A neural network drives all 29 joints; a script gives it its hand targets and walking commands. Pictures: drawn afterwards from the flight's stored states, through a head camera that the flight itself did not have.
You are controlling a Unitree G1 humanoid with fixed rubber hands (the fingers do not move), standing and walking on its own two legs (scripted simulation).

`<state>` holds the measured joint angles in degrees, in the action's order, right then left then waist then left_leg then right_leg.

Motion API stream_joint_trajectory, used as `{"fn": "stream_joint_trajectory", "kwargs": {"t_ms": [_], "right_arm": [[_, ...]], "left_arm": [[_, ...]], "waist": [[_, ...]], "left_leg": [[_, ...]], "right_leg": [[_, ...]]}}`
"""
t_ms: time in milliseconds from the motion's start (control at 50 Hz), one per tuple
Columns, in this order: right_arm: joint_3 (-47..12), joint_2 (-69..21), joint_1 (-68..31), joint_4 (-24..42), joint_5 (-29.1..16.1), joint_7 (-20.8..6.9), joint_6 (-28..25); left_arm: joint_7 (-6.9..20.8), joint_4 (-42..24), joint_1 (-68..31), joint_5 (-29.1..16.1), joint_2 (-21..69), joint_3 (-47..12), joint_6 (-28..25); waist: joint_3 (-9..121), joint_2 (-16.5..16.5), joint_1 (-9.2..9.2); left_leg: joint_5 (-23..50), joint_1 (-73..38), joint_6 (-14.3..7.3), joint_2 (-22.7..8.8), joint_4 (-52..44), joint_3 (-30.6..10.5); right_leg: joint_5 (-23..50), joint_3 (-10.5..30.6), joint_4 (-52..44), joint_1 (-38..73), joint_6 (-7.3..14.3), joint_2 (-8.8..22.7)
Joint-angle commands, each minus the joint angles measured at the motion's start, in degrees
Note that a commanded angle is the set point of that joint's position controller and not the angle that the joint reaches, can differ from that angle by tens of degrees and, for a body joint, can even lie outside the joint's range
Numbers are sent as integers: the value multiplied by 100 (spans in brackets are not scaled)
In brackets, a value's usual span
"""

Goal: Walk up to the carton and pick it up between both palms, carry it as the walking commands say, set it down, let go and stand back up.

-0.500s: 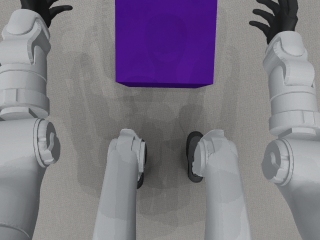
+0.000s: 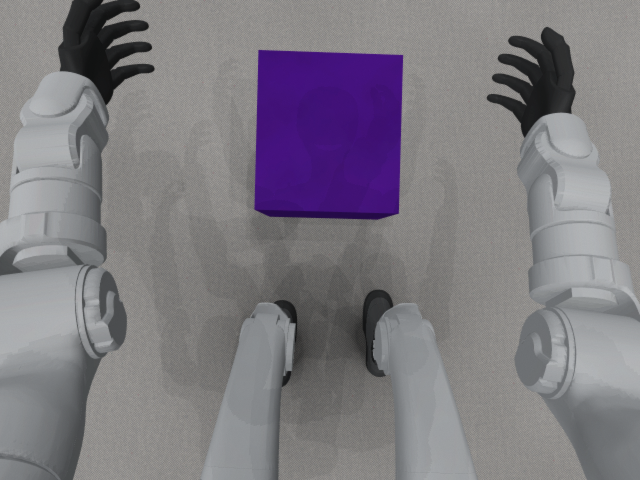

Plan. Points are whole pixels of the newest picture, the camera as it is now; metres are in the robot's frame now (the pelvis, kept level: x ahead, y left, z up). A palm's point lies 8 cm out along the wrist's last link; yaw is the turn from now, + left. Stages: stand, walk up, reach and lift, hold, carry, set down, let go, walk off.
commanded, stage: set down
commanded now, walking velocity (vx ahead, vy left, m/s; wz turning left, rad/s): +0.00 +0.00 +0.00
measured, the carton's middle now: (326, 147) +0.55 +0.01 -0.50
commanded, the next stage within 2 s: let go in 0.20 s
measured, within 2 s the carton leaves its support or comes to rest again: neither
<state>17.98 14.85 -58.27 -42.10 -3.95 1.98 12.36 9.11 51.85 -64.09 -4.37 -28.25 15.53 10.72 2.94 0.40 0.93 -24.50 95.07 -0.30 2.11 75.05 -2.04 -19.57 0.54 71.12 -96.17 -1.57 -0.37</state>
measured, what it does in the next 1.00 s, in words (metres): rises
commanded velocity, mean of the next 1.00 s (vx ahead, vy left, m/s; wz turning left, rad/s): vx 0.00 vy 0.00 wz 0.00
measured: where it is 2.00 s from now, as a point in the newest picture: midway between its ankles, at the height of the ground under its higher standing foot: (328, 352)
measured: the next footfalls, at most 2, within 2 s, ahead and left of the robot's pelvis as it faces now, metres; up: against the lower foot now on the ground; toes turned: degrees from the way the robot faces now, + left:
none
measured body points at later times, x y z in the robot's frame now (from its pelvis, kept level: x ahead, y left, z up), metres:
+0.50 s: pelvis +0.04 +0.00 +0.08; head +0.31 +0.01 +0.44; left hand +0.46 +0.26 -0.04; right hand +0.45 -0.22 -0.04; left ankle +0.06 +0.11 -0.58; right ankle +0.09 -0.13 -0.58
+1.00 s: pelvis +0.09 -0.01 +0.16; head +0.16 -0.01 +0.60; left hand +0.29 +0.22 +0.07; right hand +0.27 -0.25 +0.07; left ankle +0.06 +0.11 -0.58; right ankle +0.09 -0.13 -0.58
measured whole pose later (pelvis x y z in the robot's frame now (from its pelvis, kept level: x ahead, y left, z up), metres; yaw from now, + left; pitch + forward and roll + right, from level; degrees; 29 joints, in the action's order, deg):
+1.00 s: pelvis +0.09 -0.01 +0.16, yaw +0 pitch +8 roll +0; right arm 2.6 11.9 10.8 -26.4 -0.8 -2.7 1.0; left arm 3.8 28.3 8.3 -0.1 -12.3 3.6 0.3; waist -0.6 0.0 0.9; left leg -16.8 20.0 0.2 0.3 29.2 -2.3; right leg -13.5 1.0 28.4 -22.5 0.1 -1.0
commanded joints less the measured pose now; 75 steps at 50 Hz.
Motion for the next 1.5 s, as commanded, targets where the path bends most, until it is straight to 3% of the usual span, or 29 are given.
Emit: {"fn": "stream_joint_trajectory", "kwargs": {"t_ms": [0,160,260,320,420,500,700,960,1080,1160,1260,1480], "right_arm": [[97,703,-1015,629,45,-24,-156],[223,438,-697,144,303,-82,-423],[220,414,-249,128,583,-168,-535],[157,417,313,431,743,-252,-558],[-156,538,1918,1597,753,-301,-569],[-561,441,2589,2063,380,-359,-569],[-971,132,4779,1505,268,-415,-1044],[-1440,211,6959,2192,321,-475,-1235],[-1501,235,6917,2336,352,-622,-919],[-1454,295,6867,2340,428,-663,-685],[-1419,346,6847,2341,458,-658,-492],[-1548,297,6845,2385,300,-480,-228]], "left_arm": [[19,-585,-1236,30,-944,138,-161],[71,46,-982,274,-605,224,-467],[-72,-68,-512,597,-355,366,-492],[-235,-526,218,734,-218,378,-470],[-393,-2126,1795,656,-145,118,-495],[-394,-2690,2604,488,69,-127,-512],[-360,-2024,4740,396,711,-572,-926],[-562,-2991,7313,422,1031,-1055,-1137],[-499,-3231,7267,469,1031,-1142,-814],[-426,-3192,7174,494,1047,-1148,-557],[-425,-3217,7216,474,1094,-1220,-348],[-659,-3227,7440,483,1011,-1197,-389]], "waist": [[5744,-390,-73],[4598,-269,-36],[4942,-374,-116],[5598,-402,-155],[6463,-303,-44],[5762,-291,-117],[2684,-98,-101],[945,-31,-36],[-366,-99,-100],[-862,-79,-110],[-1017,-67,-91],[-311,-144,-135]], "left_leg": [[2178,-3274,137,84,-1243,255],[2124,-3404,131,42,-2038,143],[2664,-3921,156,26,-2119,97],[3235,-4484,145,4,-2133,97],[4374,-5433,182,48,-2265,37],[4065,-5590,159,98,-2594,36],[2418,-6131,84,41,-3718,72],[2465,-7889,25,33,-5083,113],[1263,-8203,123,-22,-5503,180],[801,-8279,83,-35,-5572,205],[939,-8389,42,-53,-5640,198],[2390,-8857,53,-36,-5292,109]], "right_leg": [[1665,-331,-652,3833,-113,-303],[1619,-243,-1509,3994,-108,-177],[1940,-264,-1580,4216,-15,-227],[2335,-268,-1532,4563,33,-288],[3442,-125,-1686,5650,111,-375],[3321,-29,-2008,6132,103,-361],[2146,-22,-3283,7009,52,-174],[2621,122,-4544,9133,50,-143],[1022,67,-5041,9154,88,-152],[471,-13,-5103,9232,113,-175],[685,-25,-5025,9436,115,-194],[1818,121,-4677,9579,86,-258]]}}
